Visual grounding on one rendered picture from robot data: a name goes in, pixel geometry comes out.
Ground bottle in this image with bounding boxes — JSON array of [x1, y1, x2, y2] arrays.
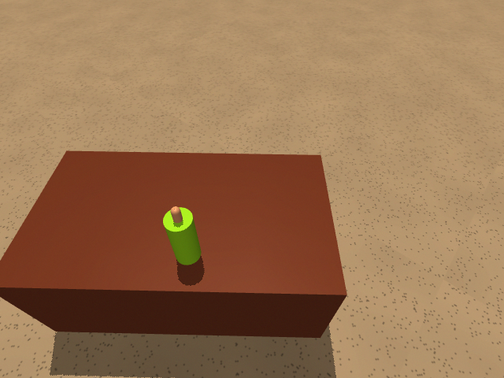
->
[[163, 206, 201, 265]]

